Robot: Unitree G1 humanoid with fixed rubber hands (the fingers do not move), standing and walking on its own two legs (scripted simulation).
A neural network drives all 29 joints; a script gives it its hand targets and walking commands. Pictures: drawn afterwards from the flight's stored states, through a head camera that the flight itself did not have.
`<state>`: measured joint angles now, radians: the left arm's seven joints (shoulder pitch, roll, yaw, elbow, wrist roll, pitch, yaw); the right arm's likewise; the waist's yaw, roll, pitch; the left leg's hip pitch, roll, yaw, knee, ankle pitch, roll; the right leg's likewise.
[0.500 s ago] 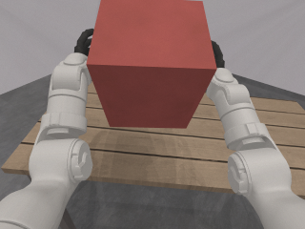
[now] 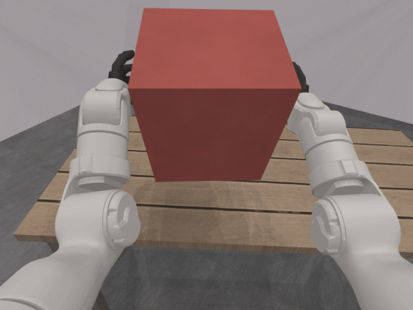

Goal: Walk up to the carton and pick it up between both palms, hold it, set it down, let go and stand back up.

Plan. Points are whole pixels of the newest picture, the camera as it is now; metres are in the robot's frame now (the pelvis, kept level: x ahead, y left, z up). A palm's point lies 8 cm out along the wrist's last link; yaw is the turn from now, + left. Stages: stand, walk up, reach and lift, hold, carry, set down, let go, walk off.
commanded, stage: set down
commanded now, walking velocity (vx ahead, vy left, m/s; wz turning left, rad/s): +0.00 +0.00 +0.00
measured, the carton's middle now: (209, 104) +0.43 +0.00 +0.25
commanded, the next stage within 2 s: none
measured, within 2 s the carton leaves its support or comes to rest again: neither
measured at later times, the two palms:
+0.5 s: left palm (133, 109) +0.42 +0.14 +0.24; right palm (293, 111) +0.43 -0.18 +0.25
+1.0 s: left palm (128, 128) +0.42 +0.16 +0.20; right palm (279, 121) +0.44 -0.16 +0.21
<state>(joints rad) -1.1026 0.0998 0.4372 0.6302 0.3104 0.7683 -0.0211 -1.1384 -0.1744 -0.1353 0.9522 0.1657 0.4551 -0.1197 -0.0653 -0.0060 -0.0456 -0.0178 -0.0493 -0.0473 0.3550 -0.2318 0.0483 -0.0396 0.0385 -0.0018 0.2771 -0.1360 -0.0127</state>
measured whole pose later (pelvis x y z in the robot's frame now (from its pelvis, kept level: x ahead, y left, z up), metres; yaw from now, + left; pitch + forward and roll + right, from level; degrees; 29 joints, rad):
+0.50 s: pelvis +0.01 -0.03 +0.00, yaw +1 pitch -3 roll -1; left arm -1.00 0.10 0.40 0.66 0.22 0.60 0.03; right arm -1.07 -0.14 -0.15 0.98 0.14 0.30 -0.13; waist -0.06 -0.02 -0.06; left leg -0.05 -0.02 -0.08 0.35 -0.24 0.01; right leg -0.06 0.06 -0.04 0.27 -0.15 -0.04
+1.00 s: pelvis +0.01 -0.02 +0.00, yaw +1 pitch +1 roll -1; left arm -0.92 0.05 0.33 0.68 0.19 0.51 0.10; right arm -1.03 -0.13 -0.28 1.05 0.03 0.18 -0.05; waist -0.01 -0.05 -0.09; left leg -0.13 -0.03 -0.07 0.36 -0.24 0.01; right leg -0.14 0.06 -0.02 0.26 -0.13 -0.04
